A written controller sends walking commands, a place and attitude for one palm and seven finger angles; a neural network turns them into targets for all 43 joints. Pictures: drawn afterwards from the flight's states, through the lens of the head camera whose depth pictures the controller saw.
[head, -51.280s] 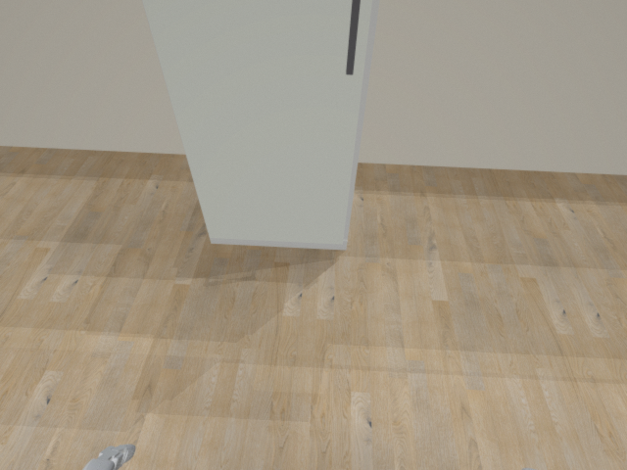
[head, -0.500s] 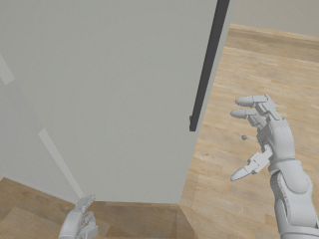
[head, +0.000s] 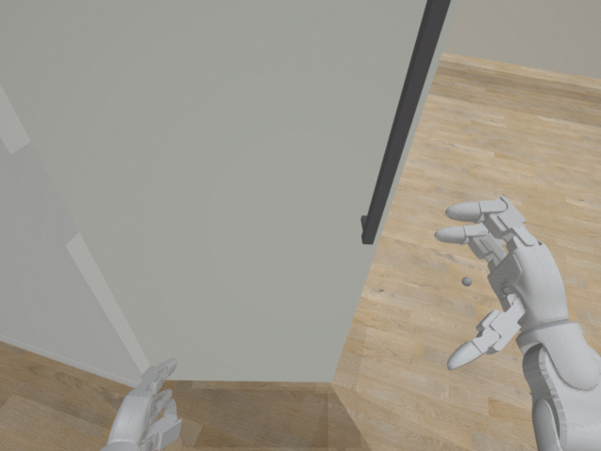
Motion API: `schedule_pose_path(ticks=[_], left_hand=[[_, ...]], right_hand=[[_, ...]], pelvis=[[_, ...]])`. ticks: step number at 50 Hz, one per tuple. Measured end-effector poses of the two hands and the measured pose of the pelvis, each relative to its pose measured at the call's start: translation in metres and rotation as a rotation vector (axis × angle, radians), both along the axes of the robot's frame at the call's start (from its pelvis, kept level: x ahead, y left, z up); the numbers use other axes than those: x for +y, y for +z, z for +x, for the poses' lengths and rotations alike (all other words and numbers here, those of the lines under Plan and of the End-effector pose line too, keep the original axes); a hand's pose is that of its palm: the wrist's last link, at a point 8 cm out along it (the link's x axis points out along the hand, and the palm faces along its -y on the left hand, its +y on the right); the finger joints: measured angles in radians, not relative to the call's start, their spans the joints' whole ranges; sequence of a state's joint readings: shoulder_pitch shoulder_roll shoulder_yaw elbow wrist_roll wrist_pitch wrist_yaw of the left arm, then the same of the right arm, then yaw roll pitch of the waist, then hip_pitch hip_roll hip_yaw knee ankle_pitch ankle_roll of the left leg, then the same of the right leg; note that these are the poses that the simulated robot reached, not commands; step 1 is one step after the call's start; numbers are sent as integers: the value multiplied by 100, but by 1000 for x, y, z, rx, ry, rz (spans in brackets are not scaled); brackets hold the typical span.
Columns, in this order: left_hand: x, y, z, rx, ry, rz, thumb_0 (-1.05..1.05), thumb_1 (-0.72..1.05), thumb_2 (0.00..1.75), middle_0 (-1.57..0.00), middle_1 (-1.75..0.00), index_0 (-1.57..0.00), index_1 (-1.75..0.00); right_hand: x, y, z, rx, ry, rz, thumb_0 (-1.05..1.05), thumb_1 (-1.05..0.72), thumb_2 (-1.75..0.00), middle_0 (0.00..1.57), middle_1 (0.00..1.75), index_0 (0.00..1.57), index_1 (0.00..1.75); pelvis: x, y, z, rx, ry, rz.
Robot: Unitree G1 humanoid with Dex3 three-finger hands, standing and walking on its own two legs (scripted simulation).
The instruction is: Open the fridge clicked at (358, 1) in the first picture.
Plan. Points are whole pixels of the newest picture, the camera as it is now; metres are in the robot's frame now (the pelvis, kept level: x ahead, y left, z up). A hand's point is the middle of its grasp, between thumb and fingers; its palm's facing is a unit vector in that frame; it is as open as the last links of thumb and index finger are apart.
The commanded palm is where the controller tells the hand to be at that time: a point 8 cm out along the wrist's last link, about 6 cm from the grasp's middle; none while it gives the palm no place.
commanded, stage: draw the hand back to the body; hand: right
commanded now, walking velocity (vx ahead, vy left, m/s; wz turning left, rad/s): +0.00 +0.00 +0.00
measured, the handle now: (404, 97) +0.45 -0.09 +0.28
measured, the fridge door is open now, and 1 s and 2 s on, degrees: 73 73 73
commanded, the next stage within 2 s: step back with the hand held close in 1.58 s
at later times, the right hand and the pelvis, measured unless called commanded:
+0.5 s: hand (512, 303) +0.25 -0.20 +0.17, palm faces +0.13 +0.99 -0.05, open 14.6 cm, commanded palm +0.21 -0.25 +0.18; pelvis +0.02 +0.00 +0.00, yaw -1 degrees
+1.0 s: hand (576, 319) +0.23 -0.26 +0.17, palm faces +0.36 +0.87 -0.34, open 10.8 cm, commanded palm +0.18 -0.30 +0.18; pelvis +0.02 -0.02 +0.01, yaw +1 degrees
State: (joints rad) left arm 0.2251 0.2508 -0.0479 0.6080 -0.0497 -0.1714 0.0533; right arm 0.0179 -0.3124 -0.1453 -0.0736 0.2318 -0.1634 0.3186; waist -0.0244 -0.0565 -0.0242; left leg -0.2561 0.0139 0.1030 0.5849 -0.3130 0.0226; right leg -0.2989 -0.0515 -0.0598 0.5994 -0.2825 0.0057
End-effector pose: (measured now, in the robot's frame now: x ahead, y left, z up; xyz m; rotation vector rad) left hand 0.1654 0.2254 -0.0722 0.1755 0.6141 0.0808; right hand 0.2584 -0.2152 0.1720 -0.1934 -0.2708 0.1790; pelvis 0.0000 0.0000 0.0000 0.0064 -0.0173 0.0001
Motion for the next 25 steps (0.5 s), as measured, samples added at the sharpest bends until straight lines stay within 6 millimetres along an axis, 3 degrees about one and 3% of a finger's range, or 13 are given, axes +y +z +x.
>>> schedule_pose_path(ticks=[7,12,19,25], left_hand=[[3,-1,0,4,50,-17,1,90,90,-20,-29,-20,-30],[-4,9,21,-45,23,-28,1,90,90,-20,-29,-20,-30],[-18,26,54,-122,-38,-12,1,90,90,-20,-29,-20,-30],[-27,36,65,-154,-59,-10,1,90,90,-20,-29,-20,-30]], right_hand=[[-11,-10,10,158,-159,179,-1,56,-20,25,115,26,115],[-21,-3,-8,200,-302,174,-1,55,-20,25,115,25,115],[-21,3,-32,186,-274,166,-1,55,-20,25,115,25,115],[-35,-4,-41,229,-315,162,-1,53,-21,25,114,25,113]], pelvis=[[-1,3,9,5,16,-8],[-2,5,18,-4,14,-10],[-4,4,21,-28,-5,-5],[-4,5,18,-42,-11,-4]])
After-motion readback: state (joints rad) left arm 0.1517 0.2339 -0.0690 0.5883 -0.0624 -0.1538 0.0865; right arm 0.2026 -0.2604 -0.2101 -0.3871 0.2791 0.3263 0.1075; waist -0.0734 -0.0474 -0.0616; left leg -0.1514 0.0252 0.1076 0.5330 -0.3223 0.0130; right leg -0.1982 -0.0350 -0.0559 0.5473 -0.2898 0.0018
